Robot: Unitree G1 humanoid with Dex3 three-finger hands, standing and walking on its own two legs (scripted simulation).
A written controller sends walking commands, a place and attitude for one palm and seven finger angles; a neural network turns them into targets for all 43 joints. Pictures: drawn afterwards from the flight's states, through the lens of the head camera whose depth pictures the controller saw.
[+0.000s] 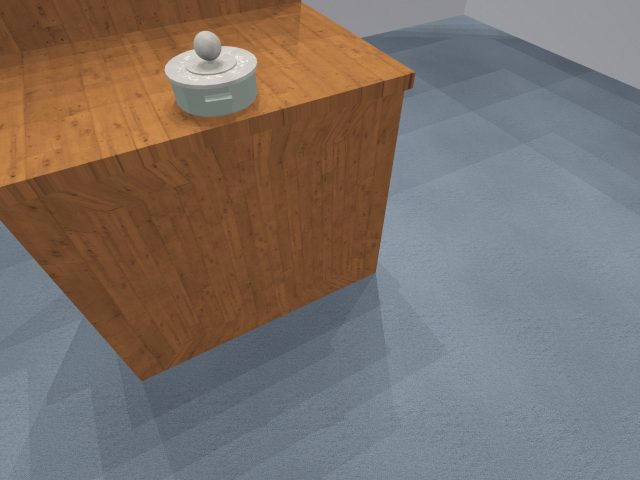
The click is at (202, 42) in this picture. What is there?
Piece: lid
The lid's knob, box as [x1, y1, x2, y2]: [193, 31, 220, 60]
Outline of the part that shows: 198,33 194,38 193,44 196,53 201,58 206,60 211,60 217,57 220,52 220,42 218,38 209,31 202,31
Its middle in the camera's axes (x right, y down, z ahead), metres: -0.23 -0.39 +0.78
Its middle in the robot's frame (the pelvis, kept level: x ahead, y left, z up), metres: +0.85 +0.28 +0.17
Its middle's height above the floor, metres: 0.94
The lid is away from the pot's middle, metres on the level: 0.00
